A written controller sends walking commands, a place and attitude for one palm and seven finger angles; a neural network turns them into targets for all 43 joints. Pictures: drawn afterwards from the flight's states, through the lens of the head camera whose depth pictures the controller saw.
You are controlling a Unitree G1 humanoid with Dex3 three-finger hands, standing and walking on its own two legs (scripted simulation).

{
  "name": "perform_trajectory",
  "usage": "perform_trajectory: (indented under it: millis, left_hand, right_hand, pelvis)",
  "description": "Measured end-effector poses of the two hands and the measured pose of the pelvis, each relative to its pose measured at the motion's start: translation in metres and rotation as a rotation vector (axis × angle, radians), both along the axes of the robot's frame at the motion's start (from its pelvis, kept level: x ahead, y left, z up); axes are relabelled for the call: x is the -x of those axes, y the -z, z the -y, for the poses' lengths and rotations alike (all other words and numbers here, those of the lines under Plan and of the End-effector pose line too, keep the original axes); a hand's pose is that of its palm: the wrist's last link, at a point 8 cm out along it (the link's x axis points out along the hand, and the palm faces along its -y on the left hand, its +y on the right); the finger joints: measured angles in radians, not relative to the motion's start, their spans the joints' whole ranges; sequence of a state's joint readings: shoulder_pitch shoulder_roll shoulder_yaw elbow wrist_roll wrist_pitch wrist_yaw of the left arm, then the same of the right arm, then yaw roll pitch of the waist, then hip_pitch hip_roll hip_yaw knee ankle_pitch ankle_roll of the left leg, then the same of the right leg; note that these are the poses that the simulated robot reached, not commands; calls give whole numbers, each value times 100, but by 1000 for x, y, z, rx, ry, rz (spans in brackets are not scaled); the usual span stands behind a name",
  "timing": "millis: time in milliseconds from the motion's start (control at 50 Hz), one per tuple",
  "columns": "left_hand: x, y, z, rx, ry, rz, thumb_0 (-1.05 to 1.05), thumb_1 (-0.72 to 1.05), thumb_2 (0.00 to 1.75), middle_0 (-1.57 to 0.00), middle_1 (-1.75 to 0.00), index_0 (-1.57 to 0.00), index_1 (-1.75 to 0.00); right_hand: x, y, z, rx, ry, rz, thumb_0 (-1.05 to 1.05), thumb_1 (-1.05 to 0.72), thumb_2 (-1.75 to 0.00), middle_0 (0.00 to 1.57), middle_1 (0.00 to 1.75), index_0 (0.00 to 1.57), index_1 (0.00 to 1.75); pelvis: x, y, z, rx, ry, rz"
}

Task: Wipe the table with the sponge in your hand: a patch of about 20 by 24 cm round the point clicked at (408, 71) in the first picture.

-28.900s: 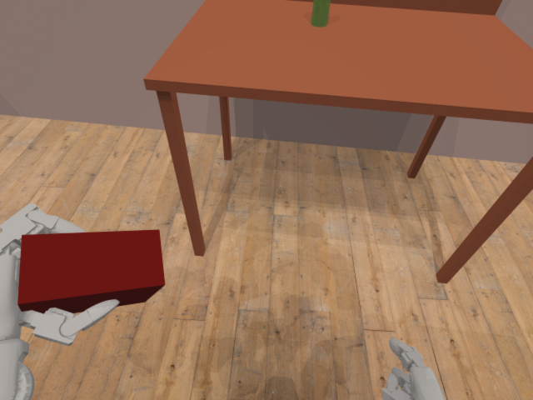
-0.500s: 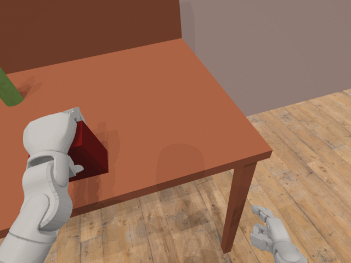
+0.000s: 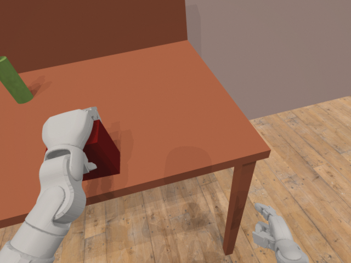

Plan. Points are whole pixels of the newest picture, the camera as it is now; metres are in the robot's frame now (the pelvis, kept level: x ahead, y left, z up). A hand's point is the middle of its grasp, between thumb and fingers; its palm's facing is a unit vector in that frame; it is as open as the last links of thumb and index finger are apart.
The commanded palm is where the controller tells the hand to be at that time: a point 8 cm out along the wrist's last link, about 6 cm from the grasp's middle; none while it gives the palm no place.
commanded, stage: slide across to the third lane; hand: left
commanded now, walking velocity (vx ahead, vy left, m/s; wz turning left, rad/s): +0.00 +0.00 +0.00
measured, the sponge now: (91, 158) +0.29 +0.26 +0.11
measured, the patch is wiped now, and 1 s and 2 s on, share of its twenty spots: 0.75 0.90 0.95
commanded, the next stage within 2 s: wipe forward along the third lane in 0.34 s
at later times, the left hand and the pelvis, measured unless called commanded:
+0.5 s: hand (105, 135) +0.31 +0.21 +0.17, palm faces +0.13 -0.05 -0.99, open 10.1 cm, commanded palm +0.27 +0.21 +0.22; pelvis -0.01 +0.00 +0.00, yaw +0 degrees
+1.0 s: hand (108, 123) +0.35 +0.23 +0.17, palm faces +0.04 -0.02 -1.00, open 10.1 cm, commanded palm +0.32 +0.23 +0.20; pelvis -0.01 -0.02 +0.00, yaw +0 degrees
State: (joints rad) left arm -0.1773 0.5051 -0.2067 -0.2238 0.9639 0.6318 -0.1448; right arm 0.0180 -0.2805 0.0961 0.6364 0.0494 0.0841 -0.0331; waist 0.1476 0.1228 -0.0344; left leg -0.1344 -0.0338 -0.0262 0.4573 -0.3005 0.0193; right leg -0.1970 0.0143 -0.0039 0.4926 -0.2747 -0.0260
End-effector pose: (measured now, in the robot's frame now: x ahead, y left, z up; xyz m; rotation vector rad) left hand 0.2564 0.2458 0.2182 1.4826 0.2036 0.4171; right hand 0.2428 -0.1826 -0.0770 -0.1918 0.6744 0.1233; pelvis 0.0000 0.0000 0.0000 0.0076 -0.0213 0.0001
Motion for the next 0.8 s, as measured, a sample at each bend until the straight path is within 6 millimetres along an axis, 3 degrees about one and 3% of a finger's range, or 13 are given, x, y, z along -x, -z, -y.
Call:
perform_trajectory:
  millis: [200,480,640,800]
  left_hand:
    - [-11,-2,12,-2,18,-25,-1,-52,106,-69,-136,-74,-132]
    - [-24,-4,38,1,90,-18,-2,-52,106,-70,-135,-76,-131]
    - [-28,-2,36,23,58,-9,-2,-53,106,-71,-135,-76,-130]
    - [-50,-2,37,-24,27,-67,-2,-54,106,-72,-133,-78,-129]
  right_hand:
    - [2,-4,-7,-13,-29,11,1,-90,-90,20,30,20,30]
    - [16,0,-2,-19,-16,-14,1,-90,-90,20,30,20,30]
    - [22,1,4,-7,2,-32,1,-90,-90,20,30,20,30]
    - [29,4,17,24,30,-46,1,-90,-90,20,30,20,30]
  pelvis:
    - [8,-1,5,-3,-5,6]
    - [13,-2,5,-5,-2,10]
    - [14,-2,6,-7,9,12]
    - [17,-2,10,-9,-1,2]
